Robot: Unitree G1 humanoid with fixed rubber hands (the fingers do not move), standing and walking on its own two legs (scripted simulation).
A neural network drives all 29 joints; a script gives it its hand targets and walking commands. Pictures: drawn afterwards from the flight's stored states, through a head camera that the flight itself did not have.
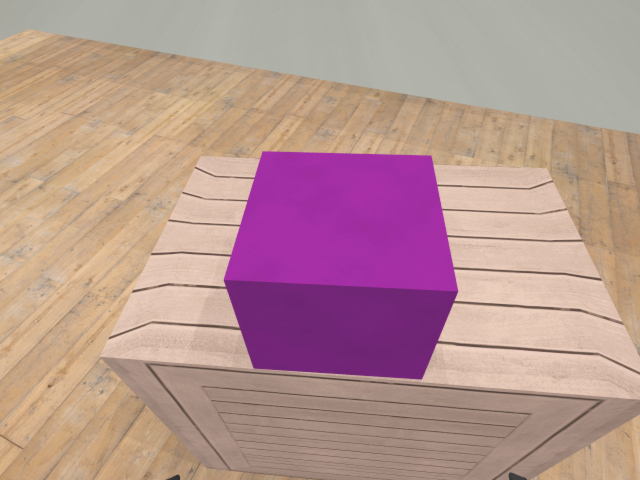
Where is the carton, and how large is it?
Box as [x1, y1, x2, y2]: [224, 151, 457, 379]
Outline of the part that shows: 262,151 224,277 224,282 253,367 421,379 457,293 457,287 431,156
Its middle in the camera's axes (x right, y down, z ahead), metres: +0.03 +0.03 +0.56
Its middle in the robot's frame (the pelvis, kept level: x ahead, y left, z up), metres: +0.42 -0.01 +0.03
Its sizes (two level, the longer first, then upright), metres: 0.244 0.236 0.216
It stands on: a pedestal, 0.69 m high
